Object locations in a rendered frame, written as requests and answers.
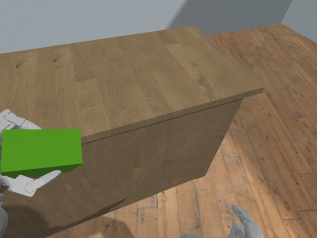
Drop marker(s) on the robot right hand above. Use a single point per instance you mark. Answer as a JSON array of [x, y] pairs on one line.
[[250, 230]]

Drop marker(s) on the table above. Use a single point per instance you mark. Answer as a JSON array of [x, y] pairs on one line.
[[153, 109]]

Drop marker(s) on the robot left hand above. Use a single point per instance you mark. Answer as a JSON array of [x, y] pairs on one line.
[[21, 184]]

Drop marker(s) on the sponge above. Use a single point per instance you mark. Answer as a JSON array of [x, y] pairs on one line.
[[35, 152]]

